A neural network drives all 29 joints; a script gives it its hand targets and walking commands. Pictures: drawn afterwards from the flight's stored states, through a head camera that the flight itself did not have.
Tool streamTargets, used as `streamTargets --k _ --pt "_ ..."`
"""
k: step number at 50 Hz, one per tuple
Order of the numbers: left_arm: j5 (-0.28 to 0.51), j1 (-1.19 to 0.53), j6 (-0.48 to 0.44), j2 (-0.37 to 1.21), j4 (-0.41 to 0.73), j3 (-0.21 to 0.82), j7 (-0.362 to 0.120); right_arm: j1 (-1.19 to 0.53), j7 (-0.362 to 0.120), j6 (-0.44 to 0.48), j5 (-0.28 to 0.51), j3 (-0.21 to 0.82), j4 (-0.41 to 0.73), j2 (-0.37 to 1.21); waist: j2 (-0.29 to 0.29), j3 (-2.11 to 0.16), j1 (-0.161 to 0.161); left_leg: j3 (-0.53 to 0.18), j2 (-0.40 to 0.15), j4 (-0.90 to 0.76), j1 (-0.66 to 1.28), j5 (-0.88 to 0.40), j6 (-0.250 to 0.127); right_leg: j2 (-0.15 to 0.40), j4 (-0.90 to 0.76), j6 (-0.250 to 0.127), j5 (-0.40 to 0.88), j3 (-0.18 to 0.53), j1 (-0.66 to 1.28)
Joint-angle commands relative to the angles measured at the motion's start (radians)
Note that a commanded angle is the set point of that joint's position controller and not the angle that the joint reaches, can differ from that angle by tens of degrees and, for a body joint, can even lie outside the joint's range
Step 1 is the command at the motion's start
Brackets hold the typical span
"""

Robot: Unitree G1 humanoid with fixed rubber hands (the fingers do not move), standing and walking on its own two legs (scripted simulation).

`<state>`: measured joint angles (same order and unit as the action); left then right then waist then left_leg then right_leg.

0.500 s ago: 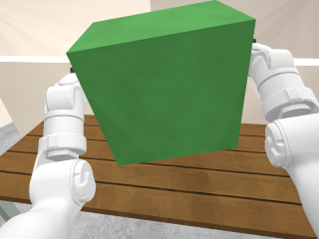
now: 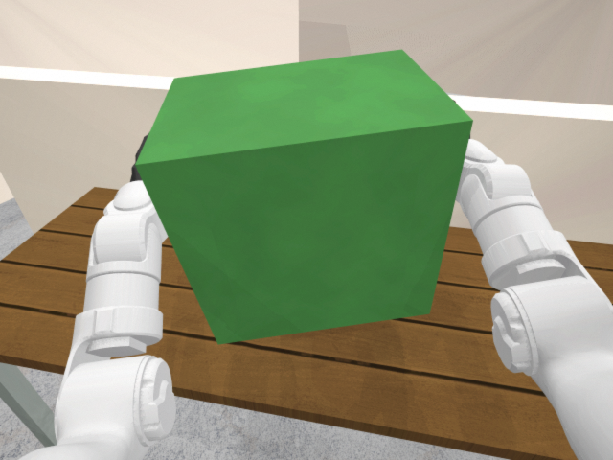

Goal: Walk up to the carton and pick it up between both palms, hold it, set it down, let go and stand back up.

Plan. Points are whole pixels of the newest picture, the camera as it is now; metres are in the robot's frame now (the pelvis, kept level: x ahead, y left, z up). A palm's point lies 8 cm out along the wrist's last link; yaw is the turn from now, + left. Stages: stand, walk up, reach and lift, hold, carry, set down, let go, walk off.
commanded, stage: set down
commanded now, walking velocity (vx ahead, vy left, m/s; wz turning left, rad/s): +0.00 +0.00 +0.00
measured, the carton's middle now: (307, 201) +0.38 -0.03 +0.21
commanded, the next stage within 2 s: none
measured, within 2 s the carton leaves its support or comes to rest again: neither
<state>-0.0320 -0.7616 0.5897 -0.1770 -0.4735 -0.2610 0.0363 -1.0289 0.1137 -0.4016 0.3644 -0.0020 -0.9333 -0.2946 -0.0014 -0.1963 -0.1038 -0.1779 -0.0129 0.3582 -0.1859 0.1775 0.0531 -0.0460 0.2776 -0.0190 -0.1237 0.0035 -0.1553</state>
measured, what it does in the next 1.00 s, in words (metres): stands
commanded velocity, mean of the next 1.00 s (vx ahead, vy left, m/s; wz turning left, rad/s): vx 0.00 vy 0.00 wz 0.00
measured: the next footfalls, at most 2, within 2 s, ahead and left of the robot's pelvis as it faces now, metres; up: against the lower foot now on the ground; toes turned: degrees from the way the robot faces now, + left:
none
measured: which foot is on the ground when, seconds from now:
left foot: down 0.00-1.00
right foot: down 0.00-1.00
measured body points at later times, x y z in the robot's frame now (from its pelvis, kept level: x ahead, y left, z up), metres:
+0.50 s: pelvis +0.01 +0.00 +0.00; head -0.06 +0.01 +0.45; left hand +0.40 +0.16 +0.21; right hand +0.40 -0.22 +0.24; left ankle +0.01 +0.15 -0.75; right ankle +0.01 -0.11 -0.75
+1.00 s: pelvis +0.00 +0.00 +0.00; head -0.06 +0.00 +0.45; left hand +0.40 +0.15 +0.18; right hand +0.40 -0.24 +0.21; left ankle +0.01 +0.15 -0.75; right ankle +0.01 -0.11 -0.75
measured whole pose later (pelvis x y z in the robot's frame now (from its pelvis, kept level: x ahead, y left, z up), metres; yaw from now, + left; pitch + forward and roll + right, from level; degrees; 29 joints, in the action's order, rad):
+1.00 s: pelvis +0.00 +0.00 +0.00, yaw -1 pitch +1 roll +0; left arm -0.06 -0.69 0.50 -0.08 -0.52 -0.28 0.08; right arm -0.94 -0.02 -0.31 0.20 -0.11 -0.98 -0.28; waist 0.02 -0.15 -0.08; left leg -0.15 -0.01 0.33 -0.19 0.16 0.05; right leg -0.04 0.32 -0.02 -0.13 0.01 -0.19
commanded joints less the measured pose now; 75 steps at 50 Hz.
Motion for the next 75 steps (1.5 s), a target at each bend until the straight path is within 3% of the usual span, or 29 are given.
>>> streamTargets --k 1,2,6,7,10,12,14,16,17,20,23,27,29,32,34,36,39,40,49,52,54,56,57,63,64,67,68,70,75 --pt "0.121 -0.942 -0.064 0.640 0.326 0.442 -0.117 -0.772 -0.132 0.071 0.076 0.199 0.427 0.670 0.066 -0.426 -0.014 0.107 0.069 -0.023 0.076 -0.282 0.000 -0.023 0.015 0.056 0.279 -0.024 0.268" --pt "0.121 -0.958 -0.072 0.653 0.395 0.467 -0.110 -0.757 -0.134 0.074 0.086 0.197 0.435 0.670 0.077 -0.473 -0.023 0.097 0.065 -0.008 0.103 -0.323 0.011 -0.031 0.028 0.050 0.313 -0.029 0.266" --pt "0.114 -0.888 -0.048 0.632 0.306 0.430 -0.112 -0.764 -0.139 0.068 0.061 0.192 0.436 0.648 0.013 -0.370 -0.012 0.107 0.067 -0.031 0.076 -0.260 -0.007 -0.025 0.000 0.055 0.270 -0.025 0.252" --pt "0.099 -0.891 -0.043 0.601 0.306 0.404 -0.112 -0.739 -0.144 0.058 0.056 0.184 0.395 0.643 0.027 -0.339 0.015 0.117 0.067 -0.033 0.051 -0.266 -0.001 -0.023 0.015 0.059 0.273 -0.024 0.255" --pt "0.112 -0.875 -0.042 0.646 0.386 0.452 -0.105 -0.690 -0.143 0.061 0.069 0.205 0.430 0.658 0.037 -0.380 -0.005 0.118 0.065 -0.016 0.087 -0.342 0.012 -0.028 0.031 0.061 0.357 -0.025 0.283" --pt "0.095 -0.833 -0.041 0.632 0.338 0.434 -0.112 -0.703 -0.143 0.064 0.054 0.193 0.434 0.631 0.001 -0.350 -0.014 0.111 0.060 -0.022 0.092 -0.329 0.004 -0.030 0.019 0.061 0.349 -0.029 0.263" --pt "0.082 -0.800 -0.027 0.621 0.337 0.423 -0.114 -0.650 -0.149 0.050 0.063 0.192 0.394 0.622 0.040 -0.314 -0.004 0.123 0.061 -0.028 0.081 -0.336 0.011 -0.023 0.023 0.065 0.354 -0.027 0.267" --pt "0.096 -0.817 -0.039 0.657 0.440 0.466 -0.103 -0.652 -0.157 0.067 0.064 0.214 0.465 0.636 0.031 -0.393 0.005 0.114 0.058 -0.021 0.121 -0.363 0.017 -0.033 0.028 0.057 0.364 -0.031 0.274" --pt "0.082 -0.807 -0.032 0.643 0.365 0.442 -0.105 -0.675 -0.158 0.063 0.056 0.194 0.434 0.618 0.033 -0.335 -0.002 0.111 0.058 -0.026 0.093 -0.313 0.010 -0.026 0.023 0.055 0.326 -0.027 0.257" --pt "0.084 -0.786 -0.033 0.638 0.362 0.436 -0.101 -0.720 -0.164 0.079 0.058 0.217 0.515 0.627 0.002 -0.365 0.022 0.119 0.062 -0.031 0.067 -0.290 -0.002 -0.023 0.032 0.065 0.326 -0.026 0.274" --pt "0.079 -0.807 -0.041 0.641 0.323 0.430 -0.098 -0.681 -0.179 0.074 0.011 0.162 0.409 0.606 0.029 -0.297 0.013 0.123 0.059 -0.053 0.065 -0.207 0.003 -0.018 0.016 0.055 0.222 -0.032 0.217" --pt "0.121 -0.864 -0.082 0.678 0.422 0.493 -0.069 -0.703 -0.195 0.108 0.032 0.215 0.494 0.664 0.028 -0.468 0.034 0.109 0.049 -0.021 0.120 -0.319 0.013 -0.036 0.051 0.054 0.334 -0.043 0.226" --pt "0.095 -0.826 -0.064 0.670 0.349 0.479 -0.066 -0.693 -0.191 0.106 0.020 0.185 0.448 0.619 0.041 -0.424 0.008 0.116 0.055 -0.020 0.115 -0.289 0.008 -0.023 0.035 0.053 0.328 -0.035 0.222" --pt "0.072 -0.813 -0.075 0.602 0.237 0.381 -0.097 -0.651 -0.191 0.095 -0.045 0.144 0.342 0.644 -0.043 -0.323 0.011 0.129 0.062 -0.065 0.032 -0.130 -0.033 0.002 0.018 0.069 0.228 -0.029 0.239" --pt "0.087 -0.834 -0.092 0.637 0.227 0.397 -0.090 -0.732 -0.203 0.121 -0.034 0.147 0.381 0.641 -0.008 -0.359 0.023 0.127 0.063 -0.058 0.021 -0.139 -0.025 -0.001 0.027 0.063 0.224 -0.031 0.225" --pt "0.099 -0.866 -0.111 0.675 0.288 0.442 -0.076 -0.675 -0.206 0.134 -0.046 0.135 0.354 0.650 0.025 -0.402 0.003 0.121 0.052 -0.045 0.091 -0.201 -0.002 -0.015 0.034 0.055 0.265 -0.045 0.198" --pt "0.077 -0.835 -0.116 0.652 0.184 0.393 -0.083 -0.698 -0.217 0.144 -0.066 0.096 0.335 0.620 -0.004 -0.363 0.007 0.129 0.053 -0.054 0.060 -0.162 -0.017 -0.013 0.023 0.058 0.218 -0.055 0.186" --pt "0.084 -0.836 -0.124 0.669 0.226 0.409 -0.077 -0.701 -0.224 0.152 -0.064 0.114 0.369 0.637 0.003 -0.387 0.027 0.127 0.053 -0.057 0.056 -0.174 -0.017 -0.009 0.031 0.063 0.237 -0.051 0.201" --pt "0.077 -0.842 -0.162 0.667 0.154 0.384 -0.066 -0.664 -0.249 0.180 -0.121 0.074 0.292 0.631 -0.009 -0.349 0.039 0.141 0.052 -0.074 0.043 -0.115 -0.025 -0.009 0.027 0.064 0.166 -0.062 0.166" --pt "0.097 -0.865 -0.189 0.688 0.231 0.418 -0.055 -0.695 -0.253 0.201 -0.114 0.103 0.359 0.651 -0.011 -0.442 0.037 0.138 0.053 -0.061 0.035 -0.157 -0.026 -0.003 0.052 0.073 0.264 -0.055 0.221" --pt "0.097 -0.838 -0.190 0.651 0.194 0.382 -0.052 -0.645 -0.257 0.197 -0.123 0.108 0.316 0.647 -0.042 -0.404 0.046 0.143 0.059 -0.071 0.019 -0.151 -0.036 0.000 0.052 0.079 0.264 -0.051 0.228" --pt "0.069 -0.809 -0.191 0.678 0.171 0.388 -0.051 -0.634 -0.255 0.204 -0.134 0.091 0.308 0.633 -0.001 -0.409 0.041 0.142 0.054 -0.060 0.044 -0.175 -0.026 -0.002 0.051 0.067 0.271 -0.051 0.208" --pt "0.077 -0.811 -0.194 0.684 0.169 0.389 -0.050 -0.628 -0.258 0.206 -0.135 0.069 0.292 0.620 -0.031 -0.402 0.026 0.136 0.049 -0.064 0.068 -0.160 -0.026 -0.009 0.036 0.069 0.245 -0.061 0.189" --pt "0.084 -0.737 -0.216 0.726 0.224 0.423 -0.040 -0.590 -0.261 0.233 -0.129 0.098 0.354 0.600 -0.013 -0.455 0.030 0.138 0.050 -0.036 0.076 -0.274 -0.011 -0.007 0.064 0.072 0.392 -0.058 0.226" --pt "0.066 -0.719 -0.208 0.671 0.133 0.373 -0.051 -0.589 -0.258 0.226 -0.160 0.065 0.309 0.569 -0.041 -0.363 0.028 0.142 0.053 -0.053 0.042 -0.211 -0.025 0.003 0.050 0.077 0.349 -0.052 0.227" --pt "0.057 -0.698 -0.216 0.706 0.218 0.416 -0.047 -0.532 -0.266 0.241 -0.151 0.091 0.325 0.598 -0.006 -0.417 0.041 0.140 0.051 -0.053 0.062 -0.243 -0.014 0.003 0.064 0.076 0.400 -0.051 0.239" --pt "0.063 -0.690 -0.213 0.735 0.261 0.432 -0.041 -0.540 -0.267 0.249 -0.127 0.126 0.376 0.632 -0.031 -0.456 0.056 0.144 0.054 -0.039 0.075 -0.291 -0.015 -0.005 0.076 0.078 0.455 -0.049 0.260" --pt "0.088 -0.699 -0.222 0.749 0.309 0.484 -0.025 -0.536 -0.271 0.259 -0.126 0.137 0.403 0.612 -0.002 -0.481 0.044 0.138 0.048 -0.023 0.098 -0.334 -0.002 -0.008 0.080 0.073 0.464 -0.059 0.227" --pt "0.066 -0.640 -0.197 0.709 0.302 0.453 -0.046 -0.503 -0.255 0.251 -0.140 0.126 0.447 0.587 -0.055 -0.405 0.022 0.139 0.056 -0.052 0.037 -0.230 -0.019 0.007 0.090 0.092 0.496 -0.044 0.280"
